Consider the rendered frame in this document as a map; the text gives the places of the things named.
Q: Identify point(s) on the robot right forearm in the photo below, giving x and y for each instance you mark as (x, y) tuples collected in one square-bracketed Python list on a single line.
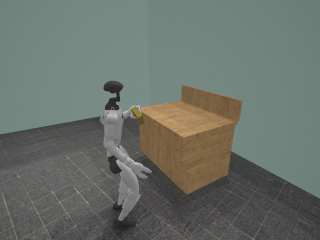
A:
[(122, 157)]

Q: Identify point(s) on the robot left forearm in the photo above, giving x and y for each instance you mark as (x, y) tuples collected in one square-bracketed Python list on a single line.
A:
[(125, 114)]

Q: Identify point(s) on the right robot shin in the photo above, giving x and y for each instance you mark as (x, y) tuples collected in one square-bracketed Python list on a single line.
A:
[(129, 203)]

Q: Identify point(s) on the robot right upper arm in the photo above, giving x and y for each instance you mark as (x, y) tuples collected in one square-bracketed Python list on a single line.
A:
[(111, 122)]

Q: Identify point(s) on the sponge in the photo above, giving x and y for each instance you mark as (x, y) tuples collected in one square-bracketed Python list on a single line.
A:
[(138, 115)]

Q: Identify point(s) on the right robot hand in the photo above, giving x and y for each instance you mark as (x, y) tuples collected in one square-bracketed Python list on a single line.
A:
[(137, 168)]

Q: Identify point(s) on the left robot hand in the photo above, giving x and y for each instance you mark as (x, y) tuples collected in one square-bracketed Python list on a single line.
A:
[(131, 113)]

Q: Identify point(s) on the humanoid robot head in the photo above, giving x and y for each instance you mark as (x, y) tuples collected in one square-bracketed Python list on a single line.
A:
[(113, 87)]

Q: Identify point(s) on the table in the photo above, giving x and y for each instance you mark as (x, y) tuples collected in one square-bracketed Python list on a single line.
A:
[(191, 140)]

